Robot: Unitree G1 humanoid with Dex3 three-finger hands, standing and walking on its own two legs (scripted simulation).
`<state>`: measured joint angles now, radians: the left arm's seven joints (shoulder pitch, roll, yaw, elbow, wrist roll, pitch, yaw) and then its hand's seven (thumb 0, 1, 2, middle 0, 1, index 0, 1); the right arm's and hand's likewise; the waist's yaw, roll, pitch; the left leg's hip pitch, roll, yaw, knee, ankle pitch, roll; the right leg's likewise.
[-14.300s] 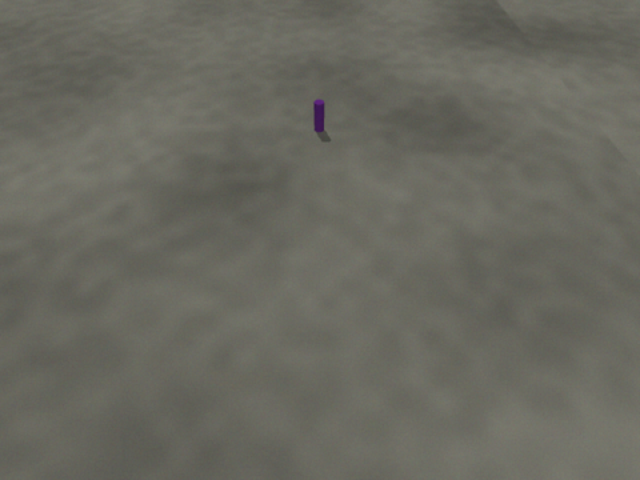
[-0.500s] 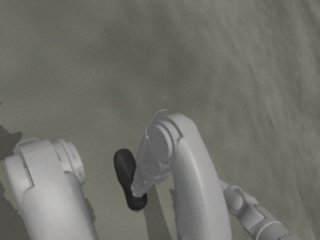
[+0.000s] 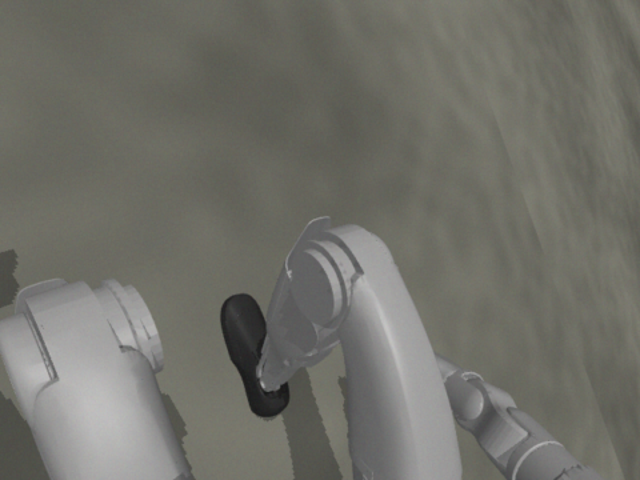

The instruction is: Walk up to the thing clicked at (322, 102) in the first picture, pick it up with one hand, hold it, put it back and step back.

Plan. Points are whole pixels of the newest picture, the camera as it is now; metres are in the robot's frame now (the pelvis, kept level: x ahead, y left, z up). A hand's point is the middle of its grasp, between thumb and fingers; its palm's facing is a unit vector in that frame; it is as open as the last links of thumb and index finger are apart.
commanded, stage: settle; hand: left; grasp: from the side
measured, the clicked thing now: out of the picture +0.43 +0.27 -0.21
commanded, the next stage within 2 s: lift in 1.74 s
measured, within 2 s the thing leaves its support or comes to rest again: leaves its support in 0.18 s
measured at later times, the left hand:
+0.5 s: hand out of the picture +0.42 +0.29 -0.11, palm faces +0.29 -0.96 -0.03, open 7.3 cm
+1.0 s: hand out of the picture +0.42 +0.29 -0.01, palm faces +0.28 -0.96 -0.06, open 7.3 cm
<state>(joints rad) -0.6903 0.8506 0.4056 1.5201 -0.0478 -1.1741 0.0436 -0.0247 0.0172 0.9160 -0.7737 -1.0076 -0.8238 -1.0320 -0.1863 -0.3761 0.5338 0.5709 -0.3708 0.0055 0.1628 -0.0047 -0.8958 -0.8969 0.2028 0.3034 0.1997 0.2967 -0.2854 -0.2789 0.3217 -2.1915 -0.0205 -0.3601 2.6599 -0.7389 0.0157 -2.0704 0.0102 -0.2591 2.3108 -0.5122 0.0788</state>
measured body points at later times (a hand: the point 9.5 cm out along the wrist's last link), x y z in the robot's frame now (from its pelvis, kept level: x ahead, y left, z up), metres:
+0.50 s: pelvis +0.00 +0.00 +0.02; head +0.21 +0.19 +0.37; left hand +0.40 +0.34 -0.11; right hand +0.18 -0.24 -0.03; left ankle +0.08 +0.11 -0.26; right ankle +0.17 -0.13 -0.26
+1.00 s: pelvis +0.02 -0.01 +0.05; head +0.21 +0.11 +0.44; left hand +0.40 +0.34 +0.00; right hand +0.21 -0.25 -0.05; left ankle +0.08 +0.11 -0.26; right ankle +0.17 -0.13 -0.26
